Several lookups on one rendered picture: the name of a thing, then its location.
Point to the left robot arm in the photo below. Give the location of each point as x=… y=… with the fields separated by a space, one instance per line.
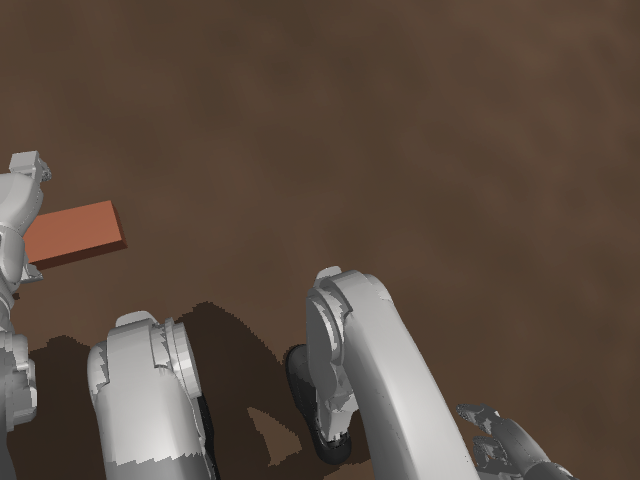
x=18 y=392

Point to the left robot hand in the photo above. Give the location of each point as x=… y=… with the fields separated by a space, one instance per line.
x=21 y=199

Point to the right robot arm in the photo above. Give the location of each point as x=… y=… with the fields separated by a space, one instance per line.
x=548 y=471

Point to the carton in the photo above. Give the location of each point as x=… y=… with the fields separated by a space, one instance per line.
x=75 y=234

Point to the right robot foot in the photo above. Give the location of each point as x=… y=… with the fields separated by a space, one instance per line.
x=304 y=394

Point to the right robot hand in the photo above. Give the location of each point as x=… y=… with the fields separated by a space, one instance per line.
x=513 y=448

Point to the left robot foot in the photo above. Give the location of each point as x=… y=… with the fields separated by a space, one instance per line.
x=209 y=434

